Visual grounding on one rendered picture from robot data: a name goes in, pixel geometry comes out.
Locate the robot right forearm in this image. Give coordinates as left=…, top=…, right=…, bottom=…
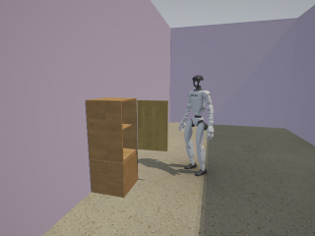
left=182, top=107, right=191, bottom=121

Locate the cupboard door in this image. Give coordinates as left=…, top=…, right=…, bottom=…
left=137, top=100, right=168, bottom=151

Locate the humanoid robot torso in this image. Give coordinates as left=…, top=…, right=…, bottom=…
left=190, top=90, right=207, bottom=127

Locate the robot left upper arm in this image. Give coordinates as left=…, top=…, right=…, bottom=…
left=202, top=90, right=213, bottom=111

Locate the robot right upper arm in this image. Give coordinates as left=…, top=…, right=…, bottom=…
left=186, top=90, right=192, bottom=109

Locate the right robot hand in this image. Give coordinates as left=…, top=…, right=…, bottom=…
left=178, top=120, right=186, bottom=132

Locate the left robot hand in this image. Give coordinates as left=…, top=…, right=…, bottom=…
left=207, top=125, right=214, bottom=140

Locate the robot left forearm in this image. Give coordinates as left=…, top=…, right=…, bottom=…
left=208, top=105, right=214, bottom=126

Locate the robot right thigh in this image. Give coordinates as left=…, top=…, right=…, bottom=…
left=184, top=119, right=195, bottom=148

